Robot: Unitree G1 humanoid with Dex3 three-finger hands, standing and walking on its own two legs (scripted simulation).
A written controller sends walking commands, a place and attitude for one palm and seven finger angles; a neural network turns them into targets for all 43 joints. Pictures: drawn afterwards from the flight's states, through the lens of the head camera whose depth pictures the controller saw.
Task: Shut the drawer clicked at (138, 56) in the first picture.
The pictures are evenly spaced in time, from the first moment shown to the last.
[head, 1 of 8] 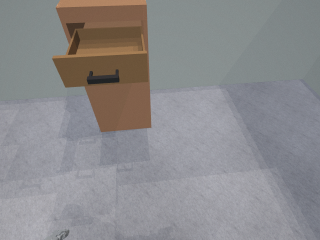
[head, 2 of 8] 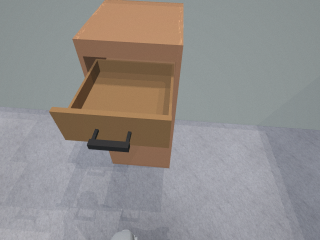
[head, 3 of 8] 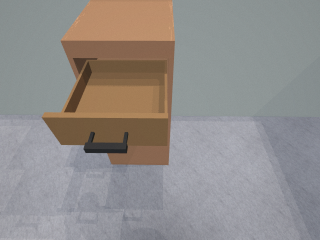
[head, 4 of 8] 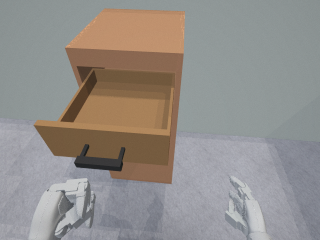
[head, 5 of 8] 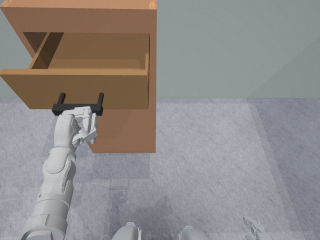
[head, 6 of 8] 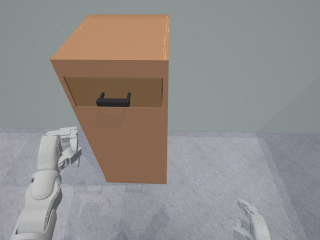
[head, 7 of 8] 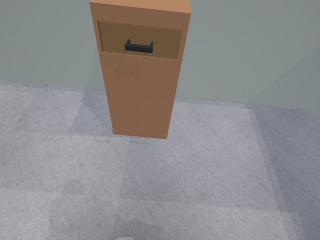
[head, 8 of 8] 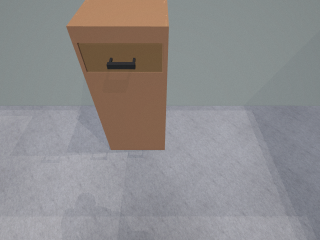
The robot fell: no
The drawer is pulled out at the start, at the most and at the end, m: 0.30 0.30 0.00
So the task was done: yes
